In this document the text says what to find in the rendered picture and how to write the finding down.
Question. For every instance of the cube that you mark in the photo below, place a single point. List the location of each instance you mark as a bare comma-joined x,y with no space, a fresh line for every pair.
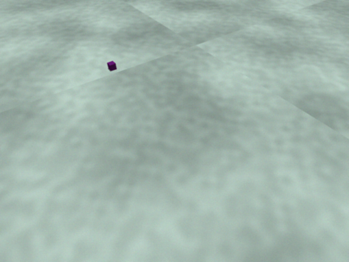
111,65

